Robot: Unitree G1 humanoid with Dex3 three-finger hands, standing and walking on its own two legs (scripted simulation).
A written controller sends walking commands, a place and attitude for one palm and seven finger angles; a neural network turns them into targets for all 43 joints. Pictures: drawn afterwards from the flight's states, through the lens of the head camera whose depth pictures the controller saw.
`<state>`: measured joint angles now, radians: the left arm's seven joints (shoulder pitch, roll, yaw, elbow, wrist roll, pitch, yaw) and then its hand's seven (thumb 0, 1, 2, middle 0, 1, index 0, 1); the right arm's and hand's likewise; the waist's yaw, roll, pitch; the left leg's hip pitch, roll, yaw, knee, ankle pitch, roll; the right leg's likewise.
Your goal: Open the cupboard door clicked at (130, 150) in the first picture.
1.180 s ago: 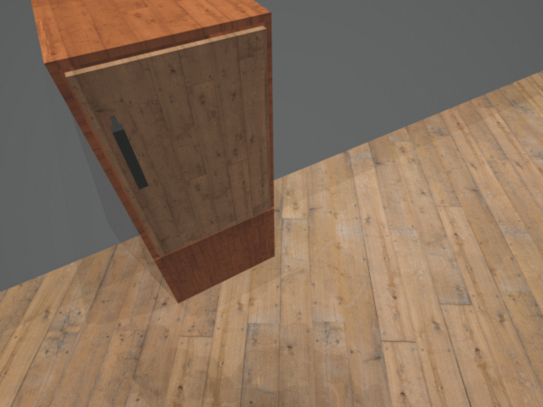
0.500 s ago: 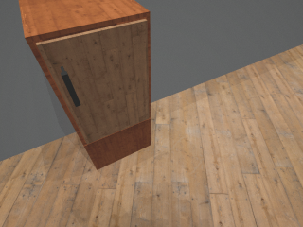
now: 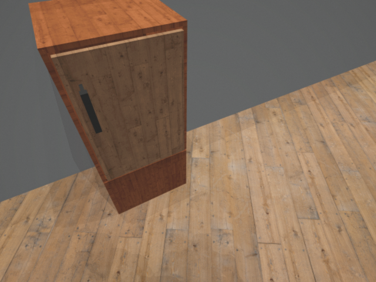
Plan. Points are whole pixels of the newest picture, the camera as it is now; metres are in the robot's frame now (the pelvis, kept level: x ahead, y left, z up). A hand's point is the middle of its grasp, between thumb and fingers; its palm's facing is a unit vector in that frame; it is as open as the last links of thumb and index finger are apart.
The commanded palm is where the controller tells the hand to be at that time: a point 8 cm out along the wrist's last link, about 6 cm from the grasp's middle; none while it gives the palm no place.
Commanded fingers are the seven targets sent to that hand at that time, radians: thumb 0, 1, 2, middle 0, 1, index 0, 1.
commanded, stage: look at it before walking up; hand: left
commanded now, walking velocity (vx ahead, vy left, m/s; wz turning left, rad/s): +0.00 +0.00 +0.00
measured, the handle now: (90, 109) +0.59 +0.35 +0.01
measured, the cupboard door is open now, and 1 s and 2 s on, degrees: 0 0 0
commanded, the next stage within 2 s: turn to face it in 0.26 s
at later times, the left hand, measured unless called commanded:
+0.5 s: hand out of the picture +0.00 +0.20 -0.18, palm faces +0.05 -0.97 -0.22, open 7.4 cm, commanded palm none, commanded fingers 0.00 0.90 0.90 -0.20 -0.30 -0.20 -0.30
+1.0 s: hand out of the picture -0.02 +0.27 -0.17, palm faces +0.34 -0.91 -0.23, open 7.4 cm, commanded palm none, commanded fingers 0.00 0.90 0.90 -0.20 -0.30 -0.20 -0.30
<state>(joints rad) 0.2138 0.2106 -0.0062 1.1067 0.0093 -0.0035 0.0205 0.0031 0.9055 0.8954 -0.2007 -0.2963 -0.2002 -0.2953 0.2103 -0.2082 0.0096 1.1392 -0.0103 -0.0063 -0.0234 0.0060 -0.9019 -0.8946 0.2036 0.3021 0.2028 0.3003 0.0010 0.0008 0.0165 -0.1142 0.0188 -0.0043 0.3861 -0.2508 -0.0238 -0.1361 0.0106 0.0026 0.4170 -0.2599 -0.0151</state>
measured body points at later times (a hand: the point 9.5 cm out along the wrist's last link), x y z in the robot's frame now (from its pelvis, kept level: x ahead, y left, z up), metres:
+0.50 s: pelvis -0.01 +0.01 +0.00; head +0.00 +0.01 +0.45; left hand -0.01 +0.25 -0.16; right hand +0.00 -0.22 -0.16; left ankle -0.03 +0.14 -0.74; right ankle -0.02 -0.11 -0.74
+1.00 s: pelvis -0.04 +0.04 +0.00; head -0.01 +0.07 +0.44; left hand -0.04 +0.31 -0.15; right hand +0.10 -0.19 -0.14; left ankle -0.04 +0.12 -0.74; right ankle +0.00 -0.11 -0.67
